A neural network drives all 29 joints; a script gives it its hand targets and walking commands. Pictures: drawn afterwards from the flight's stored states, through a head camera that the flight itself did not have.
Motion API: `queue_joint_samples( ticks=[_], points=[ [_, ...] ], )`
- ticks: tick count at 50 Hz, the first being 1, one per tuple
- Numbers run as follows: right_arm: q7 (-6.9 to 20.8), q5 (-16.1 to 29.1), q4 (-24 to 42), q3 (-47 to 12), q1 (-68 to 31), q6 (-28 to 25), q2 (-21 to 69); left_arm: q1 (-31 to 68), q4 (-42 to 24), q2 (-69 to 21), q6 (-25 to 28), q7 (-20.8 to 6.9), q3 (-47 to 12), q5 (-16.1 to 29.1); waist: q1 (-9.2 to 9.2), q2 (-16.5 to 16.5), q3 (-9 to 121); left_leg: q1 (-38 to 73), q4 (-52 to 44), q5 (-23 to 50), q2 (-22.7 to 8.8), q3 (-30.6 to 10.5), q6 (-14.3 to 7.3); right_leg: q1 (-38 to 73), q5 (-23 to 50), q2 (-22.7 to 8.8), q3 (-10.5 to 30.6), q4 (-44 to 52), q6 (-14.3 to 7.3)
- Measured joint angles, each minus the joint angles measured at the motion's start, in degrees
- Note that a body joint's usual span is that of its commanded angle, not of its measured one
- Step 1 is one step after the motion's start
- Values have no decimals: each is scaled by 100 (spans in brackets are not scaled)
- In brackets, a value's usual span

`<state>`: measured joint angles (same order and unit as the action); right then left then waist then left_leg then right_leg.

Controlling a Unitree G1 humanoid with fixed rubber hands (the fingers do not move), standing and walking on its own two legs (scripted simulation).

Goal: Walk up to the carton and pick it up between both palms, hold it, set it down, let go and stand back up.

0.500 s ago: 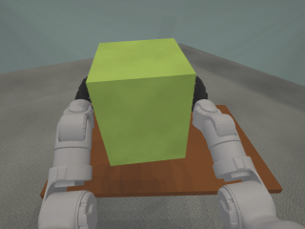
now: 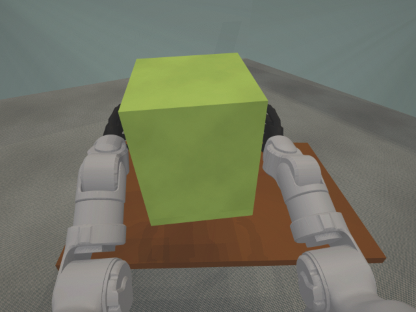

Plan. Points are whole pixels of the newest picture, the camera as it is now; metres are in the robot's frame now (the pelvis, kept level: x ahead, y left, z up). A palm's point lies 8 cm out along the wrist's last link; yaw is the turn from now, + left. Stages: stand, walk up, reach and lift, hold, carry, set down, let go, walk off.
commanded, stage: hold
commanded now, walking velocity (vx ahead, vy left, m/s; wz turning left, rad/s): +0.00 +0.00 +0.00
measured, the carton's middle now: (195, 137) +0.39 +0.00 +0.21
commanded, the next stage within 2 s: none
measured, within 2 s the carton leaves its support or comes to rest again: neither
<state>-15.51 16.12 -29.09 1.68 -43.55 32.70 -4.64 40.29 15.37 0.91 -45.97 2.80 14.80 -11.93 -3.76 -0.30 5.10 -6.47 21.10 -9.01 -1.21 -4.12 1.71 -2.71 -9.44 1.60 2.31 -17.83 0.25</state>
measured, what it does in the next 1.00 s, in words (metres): stands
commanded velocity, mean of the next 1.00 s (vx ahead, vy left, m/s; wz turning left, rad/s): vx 0.00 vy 0.00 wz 0.00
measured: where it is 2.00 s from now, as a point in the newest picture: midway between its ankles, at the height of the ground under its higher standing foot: outside the picture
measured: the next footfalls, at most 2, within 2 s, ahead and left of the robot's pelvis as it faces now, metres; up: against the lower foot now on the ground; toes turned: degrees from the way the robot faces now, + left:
none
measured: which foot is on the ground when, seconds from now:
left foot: down 0.00-1.00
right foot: down 0.00-1.00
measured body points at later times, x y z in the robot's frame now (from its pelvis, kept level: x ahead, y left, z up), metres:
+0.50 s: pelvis +0.00 +0.00 +0.00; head -0.07 +0.01 +0.44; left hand +0.37 +0.15 +0.22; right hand +0.37 -0.15 +0.22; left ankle +0.04 +0.14 -0.75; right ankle +0.01 -0.12 -0.75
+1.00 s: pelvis +0.00 +0.00 +0.00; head -0.08 +0.01 +0.44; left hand +0.37 +0.15 +0.22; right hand +0.37 -0.14 +0.22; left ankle +0.04 +0.14 -0.75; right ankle +0.01 -0.12 -0.75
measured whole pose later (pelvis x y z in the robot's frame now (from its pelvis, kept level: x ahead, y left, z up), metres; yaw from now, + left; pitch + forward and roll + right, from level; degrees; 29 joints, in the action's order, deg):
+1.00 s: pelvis +0.00 +0.00 +0.00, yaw +0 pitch -6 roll -1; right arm -15.7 16.3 -28.2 1.6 -43.2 33.1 -4.5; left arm 39.6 14.2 0.9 -46.3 2.8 14.7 -11.8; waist -3.9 -0.1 5.2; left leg -6.3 21.3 -9.2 -1.2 -4.4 1.8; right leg -2.4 -9.7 1.7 2.1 -18.0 0.1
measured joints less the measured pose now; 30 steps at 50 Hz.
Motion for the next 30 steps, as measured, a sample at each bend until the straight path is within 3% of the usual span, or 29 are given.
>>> queue_joint_samples(
  ticks=[30],
  points=[
    [-14, 37, 142, -20, 77, 26, 3, -95, -193, -33, -59, 9, -10, -2, -19, 14, -31, 58, 22, -37, -11, -22, 15, 67, -37, 18, -18, -14, -21]
  ],
)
